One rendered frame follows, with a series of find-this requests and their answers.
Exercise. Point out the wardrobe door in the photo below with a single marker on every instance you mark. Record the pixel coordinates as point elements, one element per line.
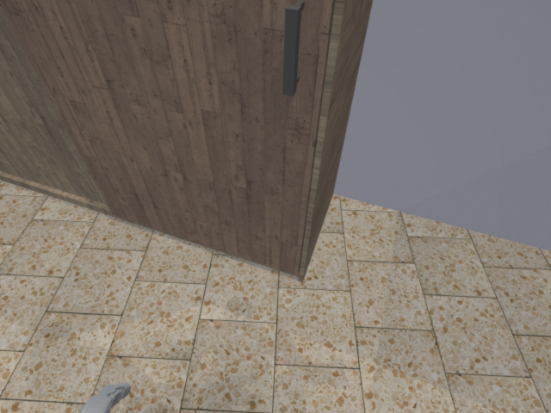
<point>34,143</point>
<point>176,108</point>

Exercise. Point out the handle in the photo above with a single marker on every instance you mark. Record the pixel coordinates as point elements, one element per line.
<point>291,48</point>

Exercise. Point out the robot left hand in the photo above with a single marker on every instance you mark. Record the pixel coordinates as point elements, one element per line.
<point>108,397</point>

